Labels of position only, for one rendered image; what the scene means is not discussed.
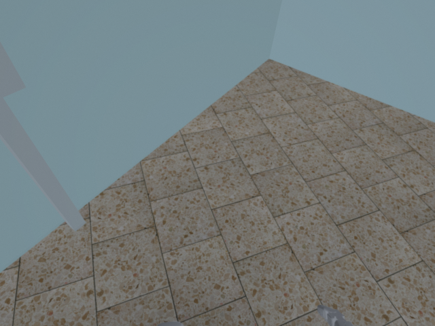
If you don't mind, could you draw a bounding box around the robot right hand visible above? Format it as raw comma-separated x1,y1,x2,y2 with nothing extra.
317,305,353,326

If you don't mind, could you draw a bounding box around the panel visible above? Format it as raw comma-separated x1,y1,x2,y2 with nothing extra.
0,42,86,232

